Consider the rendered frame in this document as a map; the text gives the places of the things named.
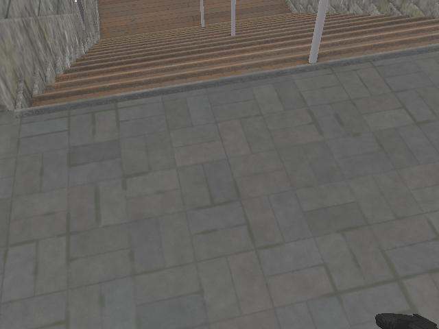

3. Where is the robot right hand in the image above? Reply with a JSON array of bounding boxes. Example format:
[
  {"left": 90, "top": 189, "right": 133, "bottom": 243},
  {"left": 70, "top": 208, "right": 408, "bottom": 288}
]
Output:
[{"left": 375, "top": 313, "right": 438, "bottom": 329}]

